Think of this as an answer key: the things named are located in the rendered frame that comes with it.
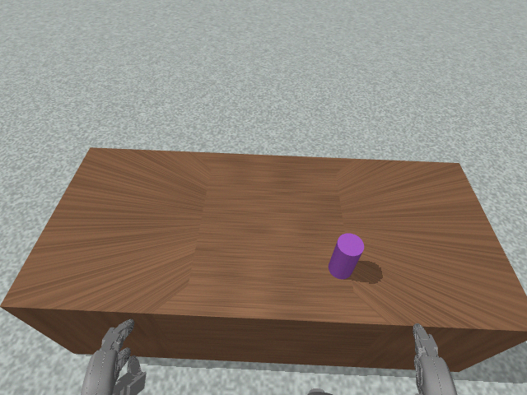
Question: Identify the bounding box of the left robot hand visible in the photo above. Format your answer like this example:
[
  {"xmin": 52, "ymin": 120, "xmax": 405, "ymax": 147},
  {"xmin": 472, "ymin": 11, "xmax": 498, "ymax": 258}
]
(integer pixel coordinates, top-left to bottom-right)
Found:
[{"xmin": 81, "ymin": 319, "xmax": 147, "ymax": 395}]

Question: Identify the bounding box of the right robot hand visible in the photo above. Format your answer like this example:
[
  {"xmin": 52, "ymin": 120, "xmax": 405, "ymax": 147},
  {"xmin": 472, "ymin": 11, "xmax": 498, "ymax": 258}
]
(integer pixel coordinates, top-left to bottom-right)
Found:
[{"xmin": 413, "ymin": 323, "xmax": 457, "ymax": 395}]

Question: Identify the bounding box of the can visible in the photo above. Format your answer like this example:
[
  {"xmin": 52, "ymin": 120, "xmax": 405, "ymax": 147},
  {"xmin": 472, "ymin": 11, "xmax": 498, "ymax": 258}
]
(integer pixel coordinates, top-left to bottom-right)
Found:
[{"xmin": 329, "ymin": 233, "xmax": 364, "ymax": 279}]

